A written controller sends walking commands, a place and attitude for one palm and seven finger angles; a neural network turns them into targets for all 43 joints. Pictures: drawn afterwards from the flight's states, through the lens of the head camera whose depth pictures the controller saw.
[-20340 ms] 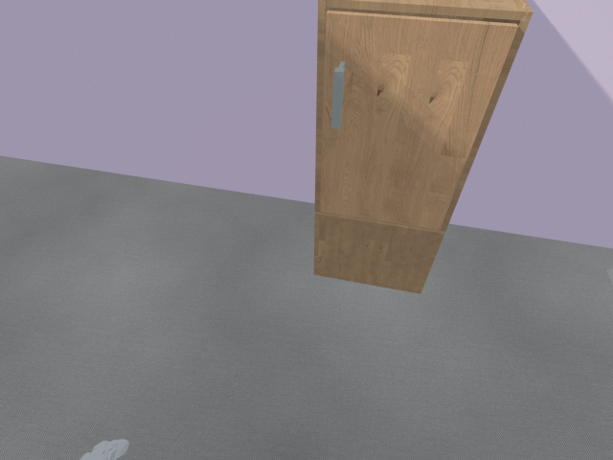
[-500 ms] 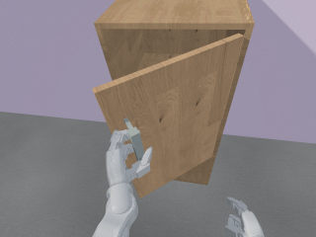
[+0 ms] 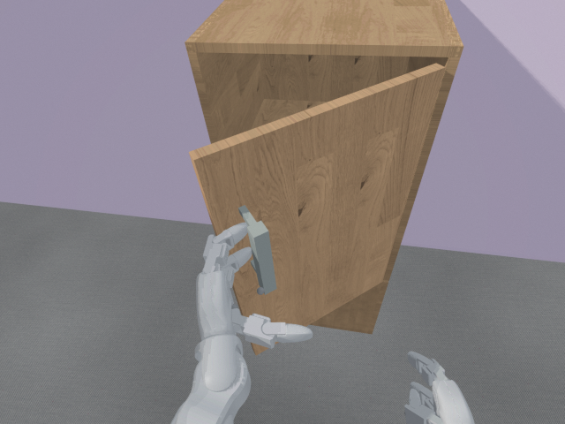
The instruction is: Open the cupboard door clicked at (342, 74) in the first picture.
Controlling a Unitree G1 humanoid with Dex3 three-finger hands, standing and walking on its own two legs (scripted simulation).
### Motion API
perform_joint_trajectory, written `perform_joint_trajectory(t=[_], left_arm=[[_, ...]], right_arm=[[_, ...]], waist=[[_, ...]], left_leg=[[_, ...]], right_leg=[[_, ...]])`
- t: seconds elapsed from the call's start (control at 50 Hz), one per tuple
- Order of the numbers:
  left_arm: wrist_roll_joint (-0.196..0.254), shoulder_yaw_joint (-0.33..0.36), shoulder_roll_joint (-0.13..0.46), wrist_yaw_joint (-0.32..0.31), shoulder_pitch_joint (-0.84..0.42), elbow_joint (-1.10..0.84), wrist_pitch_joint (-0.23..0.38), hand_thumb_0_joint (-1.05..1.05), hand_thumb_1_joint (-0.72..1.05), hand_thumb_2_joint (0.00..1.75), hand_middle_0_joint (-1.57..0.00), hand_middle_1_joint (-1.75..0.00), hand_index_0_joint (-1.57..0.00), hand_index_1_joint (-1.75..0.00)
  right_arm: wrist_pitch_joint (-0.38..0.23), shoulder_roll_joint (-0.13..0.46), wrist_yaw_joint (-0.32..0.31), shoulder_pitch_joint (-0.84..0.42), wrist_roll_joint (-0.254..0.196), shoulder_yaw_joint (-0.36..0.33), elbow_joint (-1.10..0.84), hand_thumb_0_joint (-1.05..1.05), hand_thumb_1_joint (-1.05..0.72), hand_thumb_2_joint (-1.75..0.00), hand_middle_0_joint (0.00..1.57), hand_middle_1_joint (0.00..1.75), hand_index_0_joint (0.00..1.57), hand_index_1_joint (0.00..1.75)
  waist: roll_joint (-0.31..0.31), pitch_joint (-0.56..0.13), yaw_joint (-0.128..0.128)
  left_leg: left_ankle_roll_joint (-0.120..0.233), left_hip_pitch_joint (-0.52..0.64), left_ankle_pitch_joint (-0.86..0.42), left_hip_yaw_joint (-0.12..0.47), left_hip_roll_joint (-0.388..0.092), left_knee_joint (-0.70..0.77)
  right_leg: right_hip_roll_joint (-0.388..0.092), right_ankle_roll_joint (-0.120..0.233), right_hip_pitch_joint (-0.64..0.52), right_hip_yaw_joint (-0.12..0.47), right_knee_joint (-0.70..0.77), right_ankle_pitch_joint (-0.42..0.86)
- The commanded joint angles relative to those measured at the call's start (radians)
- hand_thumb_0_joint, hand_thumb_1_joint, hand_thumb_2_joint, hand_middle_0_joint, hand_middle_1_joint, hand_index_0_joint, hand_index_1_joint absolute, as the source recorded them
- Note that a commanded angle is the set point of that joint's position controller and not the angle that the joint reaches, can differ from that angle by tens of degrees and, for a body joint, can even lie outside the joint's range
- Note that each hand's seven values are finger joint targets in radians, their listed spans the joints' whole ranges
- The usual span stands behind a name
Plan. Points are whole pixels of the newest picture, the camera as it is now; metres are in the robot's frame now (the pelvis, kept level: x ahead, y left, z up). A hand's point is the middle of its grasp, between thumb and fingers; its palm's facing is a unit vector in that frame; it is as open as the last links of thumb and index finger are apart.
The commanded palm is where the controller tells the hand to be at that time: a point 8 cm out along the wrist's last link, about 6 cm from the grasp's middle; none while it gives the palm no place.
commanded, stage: open thumb and fingers to let go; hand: left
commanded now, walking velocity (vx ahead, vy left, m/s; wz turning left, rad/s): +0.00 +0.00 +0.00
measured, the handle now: (256, 251) +0.35 +0.05 +0.07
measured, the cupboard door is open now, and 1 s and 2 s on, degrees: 40 43 43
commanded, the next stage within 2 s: slide the hand sideways off the handle in 0.06 s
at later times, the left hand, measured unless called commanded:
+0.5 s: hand (270, 318) +0.24 +0.03 +0.08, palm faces -0.29 -0.96 +0.05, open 16.5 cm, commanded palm +0.22 +0.08 +0.08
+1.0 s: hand (226, 336) +0.22 +0.08 +0.08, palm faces -0.19 -0.98 +0.01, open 16.3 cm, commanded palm +0.19 +0.14 +0.08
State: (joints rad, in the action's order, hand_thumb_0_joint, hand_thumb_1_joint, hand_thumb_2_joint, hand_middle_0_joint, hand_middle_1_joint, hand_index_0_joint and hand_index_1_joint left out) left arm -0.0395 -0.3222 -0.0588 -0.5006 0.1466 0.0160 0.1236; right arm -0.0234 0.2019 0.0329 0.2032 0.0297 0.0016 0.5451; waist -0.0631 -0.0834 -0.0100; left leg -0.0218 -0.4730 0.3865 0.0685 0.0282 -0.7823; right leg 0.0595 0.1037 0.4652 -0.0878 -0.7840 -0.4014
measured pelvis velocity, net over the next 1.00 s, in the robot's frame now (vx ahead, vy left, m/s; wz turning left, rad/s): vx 0.01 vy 0.04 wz -0.05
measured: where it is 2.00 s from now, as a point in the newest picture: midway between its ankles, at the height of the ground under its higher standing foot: outside the picture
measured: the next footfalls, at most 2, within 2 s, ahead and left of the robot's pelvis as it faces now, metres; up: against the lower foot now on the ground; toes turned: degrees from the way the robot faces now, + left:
none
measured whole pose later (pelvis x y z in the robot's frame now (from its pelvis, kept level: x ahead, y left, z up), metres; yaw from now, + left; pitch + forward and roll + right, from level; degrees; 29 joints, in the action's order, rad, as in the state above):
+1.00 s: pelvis +0.01 +0.04 -0.01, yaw -3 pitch +6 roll +0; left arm 0.02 -0.31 0.07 -0.04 0.45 -0.28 0.17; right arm -0.03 0.21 0.03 0.25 -0.01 0.04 0.39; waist -0.05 -0.09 0.01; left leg 0.04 -0.53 0.46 0.00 0.05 -0.89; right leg 0.04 0.05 0.54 -0.02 -0.89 -0.45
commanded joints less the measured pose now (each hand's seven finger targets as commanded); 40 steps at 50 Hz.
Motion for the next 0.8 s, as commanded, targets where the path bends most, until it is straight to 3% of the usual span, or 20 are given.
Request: perform_joint_trajectory(t=[0.0, 0.04, 0.14, 0.16, 0.18, 0.2, 0.24, 0.28, 0.32, 0.34, 0.38, 0.46, 0.48, 0.52, 0.54, 0.6, 0.64, 0.7, 0.78], left_arm=[[-0.038, -0.115, -0.247, -0.013, -0.212, -0.233, 0.066, 0.0, -0.5, 0.3, -0.16, -0.35, -0.16, -0.35], [-0.042, -0.126, -0.257, -0.022, -0.236, -0.222, 0.062, 0.0, -0.5, 0.3, -0.15, -0.3, -0.15, -0.3], [-0.029, -0.095, -0.253, -0.051, -0.287, -0.164, 0.034, 0.0, -0.5, 0.3, -0.15, -0.3, -0.15, -0.3], [-0.12, -0.297, -0.133, 0.165, -0.32, -0.189, 0.071, 0.0, -0.5, 0.3, -0.15, -0.3, -0.15, -0.3], [-0.08, -0.216, -0.059, 0.281, -0.361, -0.226, 0.112, 0.0, -0.5, 0.3, -0.15, -0.3, -0.15, -0.3], [-0.061, -0.192, -0.017, 0.358, -0.351, -0.239, 0.137, 0.0, -0.5, 0.3, -0.15, -0.3, -0.15, -0.3], [-0.003, -0.15, 0.02, 0.479, -0.327, -0.22, 0.145, 0.0, -0.5, 0.3, -0.15, -0.3, -0.15, -0.3], [0.048, -0.161, -0.034, 0.523, -0.306, -0.244, 0.15, 0.0, -0.5, 0.3, -0.15, -0.3, -0.15, -0.3], [0.102, -0.126, -0.058, 0.51, -0.287, -0.211, 0.14, 0.0, -0.5, 0.3, -0.15, -0.3, -0.15, -0.3], [0.116, -0.098, -0.05, 0.492, -0.268, -0.205, 0.136, 0.0, -0.5, 0.3, -0.15, -0.3, -0.15, -0.3], [0.12, -0.065, -0.043, 0.447, -0.27, -0.221, 0.125, 0.0, -0.5, 0.3, -0.15, -0.3, -0.15, -0.3], [0.052, -0.025, 0.003, 0.367, -0.181, -0.265, 0.121, 0.0, -0.5, 0.3, -0.15, -0.3, -0.15, -0.3], [0.036, -0.019, 0.012, 0.357, -0.145, -0.271, 0.12, 0.0, -0.5, 0.3, -0.15, -0.3, -0.15, -0.3], [0.016, -0.02, 0.02, 0.346, -0.115, -0.288, 0.12, 0.0, -0.5, 0.3, -0.15, -0.3, -0.15, -0.3], [0.01, -0.008, 0.034, 0.345, -0.074, -0.294, 0.117, 0.0, -0.5, 0.3, -0.15, -0.3, -0.15, -0.3], [0.012, -0.029, 0.028, 0.36, -0.066, -0.324, 0.11, 0.0, -0.5, 0.3, -0.15, -0.3, -0.15, -0.3], [0.016, -0.033, 0.037, 0.373, -0.033, -0.36, 0.107, 0.0, -0.5, 0.3, -0.15, -0.3, -0.15, -0.3], [0.035, -0.033, 0.043, 0.396, -0.03, -0.405, 0.103, 0.0, -0.5, 0.3, -0.15, -0.3, -0.15, -0.3], [0.055, -0.012, 0.062, 0.416, 0.093, -0.476, 0.109, 0.0, -0.5, 0.3, -0.15, -0.3, -0.15, -0.3]], right_arm=[[-0.06, 0.053, 0.004, -0.117, -0.002, -0.017, -0.162, 0.0, -0.9, -0.9, 0.2, 0.3, 0.2, 0.3], [-0.064, 0.054, 0.008, -0.124, -0.006, -0.018, -0.162, 0.0, -0.9, -0.9, 0.2, 0.3, 0.2, 0.3], [-0.06, 0.052, 0.009, -0.14, -0.005, -0.011, -0.15, 0.0, -0.9, -0.9, 0.2, 0.3, 0.2, 0.3], [-0.051, 0.106, 0.022, -0.081, -0.004, -0.012, -0.143, 0.0, -0.9, -0.9, 0.2, 0.3, 0.2, 0.3], [-0.054, 0.097, 0.013, -0.061, -0.014, -0.017, -0.17, 0.0, -0.9, -0.9, 0.2, 0.3, 0.2, 0.3], [-0.053, 0.097, 0.001, -0.059, -0.017, -0.015, -0.184, 0.0, -0.9, -0.9, 0.2, 0.3, 0.2, 0.3], [-0.045, 0.097, -0.011, -0.047, -0.025, -0.004, -0.202, 0.0, -0.9, -0.9, 0.2, 0.3, 0.2, 0.3], [-0.06, 0.083, -0.016, -0.057, -0.037, 0.001, -0.228, 0.0, -0.9, -0.9, 0.2, 0.3, 0.2, 0.3], [-0.072, 0.085, -0.019, -0.072, -0.046, 0.007, -0.232, 0.0, -0.9, -0.9, 0.2, 0.3, 0.2, 0.3], [-0.077, 0.089, -0.019, -0.084, -0.05, 0.008, -0.233, 0.0, -0.9, -0.9, 0.2, 0.3, 0.2, 0.3], [-0.076, 0.094, -0.018, -0.092, -0.049, 0.008, -0.235, 0.0, -0.9, -0.9, 0.2, 0.3, 0.2, 0.3], [-0.066, 0.089, -0.003, -0.076, -0.039, -0.002, -0.249, 0.0, -0.9, -0.9, 0.2, 0.3, 0.2, 0.3], [-0.059, 0.087, 0.0, -0.071, -0.036, -0.002, -0.255, 0.0, -0.9, -0.9, 0.2, 0.3, 0.2, 0.3], [-0.046, 0.085, 0.004, -0.069, -0.034, -0.002, -0.263, 0.0, -0.9, -0.9, 0.2, 0.3, 0.2, 0.3], [-0.041, 0.085, 0.004, -0.068, -0.035, -0.002, -0.266, 0.0, -0.9, -0.9, 0.2, 0.3, 0.2, 0.3], [-0.028, 0.087, 0.0, -0.073, -0.038, 0.004, -0.281, 0.0, -0.9, -0.9, 0.2, 0.3, 0.2, 0.3], [-0.028, 0.09, -0.005, -0.078, -0.04, 0.004, -0.29, 0.0, -0.9, -0.9, 0.2, 0.3, 0.2, 0.3], [-0.032, 0.09, -0.014, -0.068, -0.041, 0.008, -0.294, 0.0, -0.9, -0.9, 0.2, 0.3, 0.2, 0.3], [-0.046, 0.091, -0.015, -0.052, -0.04, 0.003, -0.306, 0.0, -0.9, -0.9, 0.2, 0.3, 0.2, 0.3]], waist=[[0.129, -0.157, -0.021], [0.1, -0.154, -0.015], [0.133, -0.152, -0.005], [0.157, -0.057, -0.098], [0.163, -0.151, -0.072], [0.143, -0.213, -0.047], [0.106, -0.24, -0.042], [0.12, -0.215, -0.046], [0.17, -0.135, -0.044], [0.175, -0.113, -0.031], [0.166, -0.104, -0.021], [0.124, -0.17, 0.012], [0.138, -0.169, 0.018], [0.137, -0.167, 0.016], [0.139, -0.167, 0.03], [0.133, -0.112, 0.008], [0.116, -0.097, 0.01], [0.106, -0.1, -0.005], [0.112, -0.162, 0.007]], left_leg=[[0.045, 0.082, -0.123, -0.026, 0.004, 0.03], [0.044, 0.09, -0.123, -0.024, -0.001, 0.033], [0.043, 0.071, -0.112, -0.022, -0.004, 0.037], [0.071, 0.1, -0.136, -0.027, 0.011, 0.047], [0.076, 0.081, -0.158, -0.023, 0.012, 0.04], [0.078, 0.074, -0.18, -0.027, 0.014, 0.031], [0.074, 0.081, -0.178, -0.031, 0.014, 0.037], [0.073, 0.083, -0.145, -0.028, 0.008, 0.04], [0.065, 0.048, -0.057, -0.02, 0.004, 0.056], [0.061, 0.044, -0.032, -0.017, 0.002, 0.068], [0.057, 0.036, 0.0, -0.013, 0.001, 0.081], [0.054, 0.057, -0.073, -0.015, -0.007, 0.081], [0.054, 0.05, -0.087, -0.021, -0.009, 0.079], [0.055, 0.044, -0.095, -0.031, -0.01, 0.07], [0.054, 0.037, -0.107, -0.031, -0.01, 0.073], [0.056, 0.025, -0.071, -0.034, -0.013, 0.071], [0.057, 0.027, -0.064, -0.032, -0.014, 0.069], [0.056, 0.032, -0.058, -0.024, -0.015, 0.065], [0.053, 0.046, -0.136, -0.023, -0.014, 0.047]], right_leg=[[-0.095, -0.089, -0.021, 0.115, 0.195, 0.173], [-0.081, -0.076, -0.001, 0.094, 0.179, 0.132], [-0.07, -0.072, 0.011, 0.076, 0.166, 0.1], [-0.061, -0.073, 0.041, 0.106, 0.151, 0.221], [-0.067, -0.07, -0.008, 0.1, 0.117, 0.278], [-0.074, -0.072, -0.052, 0.118, 0.092, 0.341], [-0.075, -0.069, -0.069, 0.114, 0.085, 0.339], [-0.066, -0.07, -0.037, 0.1, 0.096, 0.253], [-0.059, -0.076, 0.01, 0.092, 0.132, 0.097], [-0.057, -0.073, 0.019, 0.087, 0.142, 0.042], [-0.055, -0.072, 0.032, 0.078, 0.138, -0.013], [-0.049, -0.06, 0.01, 0.063, 0.081, 0.08], [-0.049, -0.06, 0.001, 0.063, 0.076, 0.098], [-0.049, -0.06, -0.002, 0.071, 0.076, 0.116], [-0.048, -0.056, -0.02, 0.072, 0.074, 0.13], [-0.048, -0.061, 0.008, 0.077, 0.088, 0.102], [-0.048, -0.059, 0.013, 0.078, 0.092, 0.092], [-0.044, -0.062, 0.025, 0.071, 0.084, 0.089], [-0.041, -0.061, -0.009, 0.067, 0.055, 0.184]])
